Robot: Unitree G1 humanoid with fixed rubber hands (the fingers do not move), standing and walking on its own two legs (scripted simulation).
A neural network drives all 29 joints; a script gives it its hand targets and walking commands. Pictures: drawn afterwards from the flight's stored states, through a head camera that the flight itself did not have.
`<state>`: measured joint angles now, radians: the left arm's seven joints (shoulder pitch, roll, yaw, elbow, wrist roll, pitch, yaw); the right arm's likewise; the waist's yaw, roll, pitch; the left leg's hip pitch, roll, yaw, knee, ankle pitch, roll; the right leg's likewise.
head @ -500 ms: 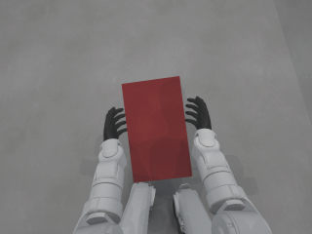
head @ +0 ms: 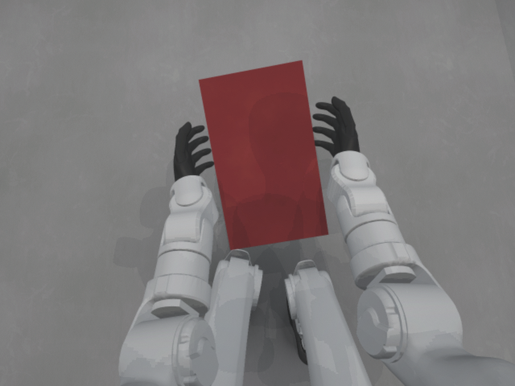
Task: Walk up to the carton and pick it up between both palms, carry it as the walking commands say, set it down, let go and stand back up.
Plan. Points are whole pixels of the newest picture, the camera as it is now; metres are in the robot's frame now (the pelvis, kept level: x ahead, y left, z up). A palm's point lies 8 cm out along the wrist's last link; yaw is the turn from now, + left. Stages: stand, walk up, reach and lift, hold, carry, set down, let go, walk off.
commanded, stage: set down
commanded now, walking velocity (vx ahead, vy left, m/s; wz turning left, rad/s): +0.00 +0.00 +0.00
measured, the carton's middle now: (265, 158) +0.47 +0.04 -0.19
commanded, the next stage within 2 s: none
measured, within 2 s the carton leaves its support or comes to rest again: neither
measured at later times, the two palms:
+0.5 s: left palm (202, 169) +0.44 +0.15 -0.17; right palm (334, 150) +0.49 -0.09 -0.17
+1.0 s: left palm (206, 171) +0.46 +0.16 -0.26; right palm (321, 153) +0.51 -0.08 -0.25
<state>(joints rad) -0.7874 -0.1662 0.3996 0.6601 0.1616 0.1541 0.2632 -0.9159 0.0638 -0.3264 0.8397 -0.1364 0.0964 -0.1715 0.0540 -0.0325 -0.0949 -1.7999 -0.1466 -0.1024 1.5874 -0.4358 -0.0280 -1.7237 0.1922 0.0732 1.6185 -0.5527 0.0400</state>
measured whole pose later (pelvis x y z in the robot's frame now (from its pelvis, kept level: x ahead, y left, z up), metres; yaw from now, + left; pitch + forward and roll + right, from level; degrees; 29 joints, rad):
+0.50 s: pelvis +0.00 -0.01 -0.06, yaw +0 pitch +42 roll +0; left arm -0.95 -0.12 0.46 0.69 0.16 0.19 0.22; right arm -1.08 0.03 -0.31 0.86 -0.16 0.15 -0.21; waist 0.07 -0.02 -0.05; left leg -2.03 -0.14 -0.08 1.78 -0.48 -0.06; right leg -1.97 0.22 0.07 1.84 -0.59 0.04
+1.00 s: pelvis -0.02 -0.01 -0.12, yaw +0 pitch +42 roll -1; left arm -1.15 -0.03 0.45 0.74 0.12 0.21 0.20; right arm -1.30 -0.06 -0.28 0.94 -0.14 0.17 -0.21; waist 0.07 -0.02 0.12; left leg -2.20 -0.16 -0.07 1.94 -0.46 -0.07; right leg -2.14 0.23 0.04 2.00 -0.59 0.06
